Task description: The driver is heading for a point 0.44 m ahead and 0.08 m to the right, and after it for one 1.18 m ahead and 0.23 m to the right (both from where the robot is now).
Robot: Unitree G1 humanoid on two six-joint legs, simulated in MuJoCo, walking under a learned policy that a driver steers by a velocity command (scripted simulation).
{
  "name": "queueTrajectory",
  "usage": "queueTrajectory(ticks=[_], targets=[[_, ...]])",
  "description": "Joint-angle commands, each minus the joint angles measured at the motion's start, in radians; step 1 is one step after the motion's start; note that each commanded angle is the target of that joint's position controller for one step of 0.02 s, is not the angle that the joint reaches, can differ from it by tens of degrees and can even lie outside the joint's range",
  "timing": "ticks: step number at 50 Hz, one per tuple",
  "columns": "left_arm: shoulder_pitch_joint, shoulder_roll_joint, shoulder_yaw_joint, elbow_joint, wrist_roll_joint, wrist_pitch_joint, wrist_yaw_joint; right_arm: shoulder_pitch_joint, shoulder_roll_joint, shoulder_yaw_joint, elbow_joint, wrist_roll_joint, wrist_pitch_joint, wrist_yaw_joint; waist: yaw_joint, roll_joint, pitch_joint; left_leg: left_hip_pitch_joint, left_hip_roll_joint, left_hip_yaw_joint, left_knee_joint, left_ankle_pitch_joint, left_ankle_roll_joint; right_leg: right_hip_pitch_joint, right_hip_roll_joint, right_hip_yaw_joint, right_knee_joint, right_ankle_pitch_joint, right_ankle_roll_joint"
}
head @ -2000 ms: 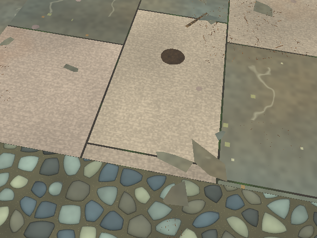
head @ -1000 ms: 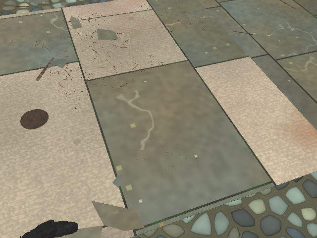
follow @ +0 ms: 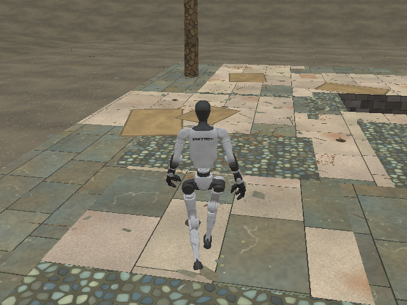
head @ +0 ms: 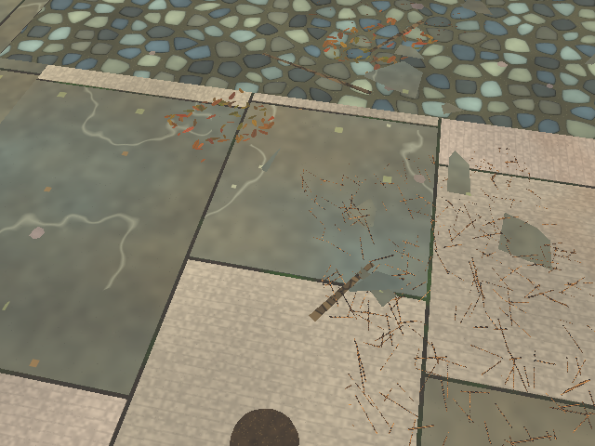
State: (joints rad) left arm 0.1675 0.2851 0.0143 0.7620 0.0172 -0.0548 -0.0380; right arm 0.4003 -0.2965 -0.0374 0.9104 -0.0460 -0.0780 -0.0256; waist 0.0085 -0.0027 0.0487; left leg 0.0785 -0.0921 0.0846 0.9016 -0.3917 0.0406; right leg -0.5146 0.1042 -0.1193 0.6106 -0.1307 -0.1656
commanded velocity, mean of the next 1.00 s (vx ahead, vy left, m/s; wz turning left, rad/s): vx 0.45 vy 0.00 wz -0.40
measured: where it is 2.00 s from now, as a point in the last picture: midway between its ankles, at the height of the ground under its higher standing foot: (324, 388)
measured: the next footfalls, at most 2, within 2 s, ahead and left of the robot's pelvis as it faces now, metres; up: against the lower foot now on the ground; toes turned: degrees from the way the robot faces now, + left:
left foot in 0.38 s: +0.62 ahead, +0.06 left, +0.00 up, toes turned -22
right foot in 0.76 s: +0.60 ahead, -0.21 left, +0.00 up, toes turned -29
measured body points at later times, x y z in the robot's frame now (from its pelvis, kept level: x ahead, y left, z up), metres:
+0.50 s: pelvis +0.44 +0.00 +0.02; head +0.50 -0.02 +0.46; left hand +0.61 +0.27 -0.10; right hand +0.53 -0.30 -0.07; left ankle +0.58 +0.07 -0.70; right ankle +0.28 -0.04 -0.58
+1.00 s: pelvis +0.55 -0.06 +0.03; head +0.57 -0.08 +0.48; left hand +0.81 +0.09 -0.06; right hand +0.50 -0.34 -0.10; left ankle +0.57 +0.05 -0.64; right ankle +0.56 -0.19 -0.70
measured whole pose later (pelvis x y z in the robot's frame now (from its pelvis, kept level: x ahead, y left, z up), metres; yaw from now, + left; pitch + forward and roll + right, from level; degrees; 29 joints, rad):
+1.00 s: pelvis +0.55 -0.06 +0.03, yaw -21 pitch +0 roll +0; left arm 0.11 0.21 0.00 0.68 0.03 0.02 0.05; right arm 0.30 -0.28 -0.07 0.76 -0.01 0.07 0.01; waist -0.05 0.02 0.06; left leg -0.44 0.01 0.05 1.01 -0.46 -0.02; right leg -0.32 -0.06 -0.13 0.48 -0.16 -0.02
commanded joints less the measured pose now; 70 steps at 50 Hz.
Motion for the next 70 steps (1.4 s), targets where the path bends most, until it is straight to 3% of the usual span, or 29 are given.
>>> queueTrajectory(ticks=[1,3,5,9,14,17,18,19,20,21,22,23,26,32,37,38,39,40,42,46,50,54,55,56,57,58,60,63,70], targets=[[0.310,0.226,0.097,0.042,0.005,0.026,0.018,-0.115,-0.067,0.023,-0.220,0.011,-0.063,0.015,0.103,-0.101,-0.279,-0.936,0.030,-0.224,0.761,0.003,-0.014,0.906,-0.362,0.948,-0.321,-0.297,-0.297],[0.253,0.141,0.080,0.056,0.000,0.021,0.019,-0.194,-0.097,0.027,-0.232,-0.006,-0.074,0.025,0.021,0.122,-0.069,-0.842,0.123,-0.204,0.543,0.116,-0.004,0.551,-0.301,0.772,-0.403,-0.292,-0.205],[0.238,0.126,0.066,0.067,-0.008,0.000,0.031,-0.203,-0.071,0.041,-0.256,-0.040,-0.031,0.034,-0.045,0.117,0.019,-0.766,0.167,-0.186,0.438,0.090,-0.043,0.320,-0.210,0.637,-0.428,-0.177,-0.176],[0.253,0.161,0.078,0.058,-0.016,-0.033,0.028,-0.397,-0.049,0.067,-0.355,-0.023,0.000,0.050,-0.013,0.032,0.099,-0.668,0.194,-0.086,0.049,0.244,-0.099,0.080,-0.110,0.505,-0.503,0.013,-0.154],[0.380,0.176,0.098,0.096,-0.034,-0.011,0.030,-0.517,-0.018,0.080,-0.396,0.003,-0.017,0.047,0.109,-0.031,0.016,-0.554,0.066,-0.031,-0.310,0.520,-0.066,0.313,-0.062,0.450,-0.317,0.646,-0.007],[0.340,0.206,0.110,0.085,-0.025,-0.006,0.050,-0.373,-0.086,0.052,-0.369,0.007,-0.034,0.014,0.031,-0.090,-0.112,-0.261,0.007,-0.098,-0.456,0.527,-0.043,0.358,-0.032,0.502,-0.034,0.752,0.092],[0.250,0.232,0.118,0.056,-0.030,-0.012,0.048,-0.203,-0.132,0.033,-0.323,0.012,-0.044,0.002,-0.079,-0.082,-0.180,-0.085,0.062,-0.143,-0.518,0.634,-0.030,0.308,-0.001,0.498,0.173,0.652,0.114],[0.219,0.158,0.103,0.017,-0.043,-0.019,0.049,-0.019,-0.194,0.011,-0.271,-0.004,-0.052,-0.006,-0.140,-0.023,-0.296,0.156,0.249,-0.242,-0.433,0.847,0.000,0.184,0.026,0.431,0.432,0.238,0.133],[0.312,0.045,0.078,-0.016,-0.067,-0.011,0.069,0.087,-0.233,-0.001,-0.267,-0.033,-0.046,0.001,-0.099,0.189,-0.459,0.413,0.637,-0.483,-0.219,1.536,0.075,-0.039,0.109,0.278,0.800,-0.622,0.144],[0.371,0.122,0.083,-0.040,-0.067,0.005,0.081,0.075,-0.185,-0.007,-0.278,-0.006,-0.026,0.017,-0.077,0.201,-0.640,0.481,0.692,-0.580,-0.210,1.598,0.162,-0.114,0.033,0.264,0.932,-0.558,0.155],[0.310,0.153,0.088,-0.041,-0.044,0.017,0.078,-0.056,-0.137,-0.009,-0.306,0.007,-0.019,0.006,-0.071,0.193,-0.595,0.359,0.631,-0.550,-0.313,1.224,0.188,-0.160,-0.025,0.244,0.914,-0.402,0.158],[0.224,0.162,0.092,-0.044,-0.014,0.036,0.066,-0.131,-0.047,0.011,-0.313,0.012,-0.012,-0.001,-0.066,0.128,-0.443,0.197,0.522,-0.435,-0.387,0.965,0.156,-0.186,-0.058,0.205,0.837,-0.321,0.170],[0.153,0.093,0.086,-0.076,0.016,0.091,0.017,-0.136,-0.034,0.016,-0.260,0.022,-0.004,-0.011,-0.016,0.116,-0.156,-0.145,0.433,-0.230,-0.513,0.876,0.130,-0.147,-0.110,0.185,0.718,-0.305,0.195],[0.122,0.021,0.040,-0.134,0.016,0.096,-0.010,-0.197,-0.086,-0.009,-0.214,0.023,-0.023,0.024,0.063,0.155,-0.154,-0.399,0.344,-0.040,-0.584,0.875,0.111,0.124,-0.085,0.165,0.249,-0.038,0.149],[0.067,0.042,0.022,-0.105,0.028,0.061,0.014,-0.134,-0.116,-0.022,-0.159,0.051,0.005,0.054,0.047,0.108,-0.106,-0.393,0.262,-0.091,-0.506,0.641,0.052,0.350,-0.069,0.118,-0.120,0.139,0.137],[0.068,0.080,0.027,-0.101,0.037,0.044,0.024,-0.083,-0.115,-0.026,-0.148,0.045,0.012,0.055,0.034,0.055,-0.104,-0.401,0.221,-0.095,-0.440,0.563,0.021,0.410,-0.110,0.141,-0.189,0.217,0.128],[0.093,0.145,0.034,-0.117,0.049,0.028,0.036,-0.020,-0.075,-0.019,-0.165,0.038,0.019,0.055,0.015,-0.081,-0.170,-0.464,0.167,-0.069,-0.311,0.238,-0.023,0.534,-0.339,0.314,-0.155,0.639,0.101],[0.091,0.203,0.052,-0.136,0.029,0.040,0.049,0.094,-0.016,-0.006,-0.170,0.055,0.041,0.040,-0.008,-0.265,-0.281,-0.533,0.076,-0.035,-0.077,-0.242,-0.039,0.602,-0.548,0.448,-0.125,0.864,-0.039],[0.055,0.159,0.049,-0.140,-0.015,0.066,0.072,0.019,-0.100,-0.037,-0.170,0.040,0.092,0.025,0.020,-0.183,-0.228,-0.589,0.074,-0.094,0.205,-0.242,-0.035,0.461,-0.485,0.367,-0.214,0.577,-0.097],[-0.085,0.065,0.024,-0.158,0.005,0.073,0.095,0.017,-0.078,-0.055,-0.167,0.029,0.136,0.025,-0.056,-0.147,-0.117,-0.537,0.105,-0.058,0.248,-0.091,-0.075,0.290,-0.396,0.185,-0.290,0.321,-0.042],[-0.080,0.068,0.038,-0.144,0.014,0.059,0.090,-0.060,-0.022,-0.042,-0.225,0.038,0.153,0.052,-0.040,-0.165,-0.117,-0.460,0.139,-0.049,0.019,-0.042,-0.053,0.276,-0.411,0.113,-0.271,0.178,-0.021],[-0.058,0.113,0.065,-0.129,0.013,0.064,0.076,-0.069,-0.040,-0.050,-0.258,0.043,0.151,0.069,-0.040,-0.163,-0.141,-0.324,0.110,0.015,-0.209,0.010,-0.011,0.261,-0.445,0.066,-0.181,0.092,0.033],[-0.049,0.116,0.071,-0.123,0.009,0.069,0.072,-0.036,-0.047,-0.055,-0.248,0.041,0.144,0.068,-0.060,-0.109,-0.139,-0.242,0.090,0.007,-0.316,0.069,0.008,0.203,-0.424,0.022,-0.098,-0.007,0.085],[0.000,0.098,0.073,-0.107,0.009,0.081,0.064,-0.017,-0.093,-0.066,-0.240,0.025,0.133,0.062,-0.067,0.064,-0.076,-0.206,0.143,-0.154,-0.493,0.134,0.035,0.085,-0.350,-0.046,0.082,-0.201,0.163],[0.009,0.029,0.053,-0.169,0.005,0.097,0.062,-0.034,-0.262,-0.099,-0.283,0.022,0.124,0.050,-0.037,0.385,-0.013,-0.212,0.449,-0.655,-0.609,0.382,0.146,-0.196,-0.155,-0.083,0.326,-0.543,0.256],[-0.135,0.058,0.051,-0.207,0.018,0.108,0.072,0.024,-0.280,-0.116,-0.281,0.013,0.129,0.039,-0.117,0.245,-0.013,-0.277,0.464,-0.681,-0.639,0.482,0.239,-0.209,-0.124,0.113,0.467,-0.542,0.240],[-0.091,0.068,0.054,-0.181,-0.002,0.098,0.070,-0.091,-0.214,-0.097,-0.289,0.025,0.139,0.023,-0.033,0.152,0.016,-0.308,0.333,-0.500,-0.611,0.310,0.198,-0.192,-0.153,0.175,0.483,-0.318,0.217],[-0.018,0.100,0.066,-0.132,0.025,0.085,0.058,-0.177,-0.156,-0.081,-0.322,0.047,0.139,0.024,-0.008,0.125,-0.083,-0.248,0.237,-0.416,-0.552,0.483,0.159,-0.132,-0.126,0.163,0.524,-0.194,0.216],[0.036,0.069,0.047,-0.076,0.000,0.110,0.053,-0.129,-0.071,-0.038,-0.290,0.028,0.115,0.011,-0.040,0.113,-0.116,-0.148,0.266,-0.361,-0.577,0.555,0.160,-0.033,-0.141,0.140,0.336,-0.193,0.211]])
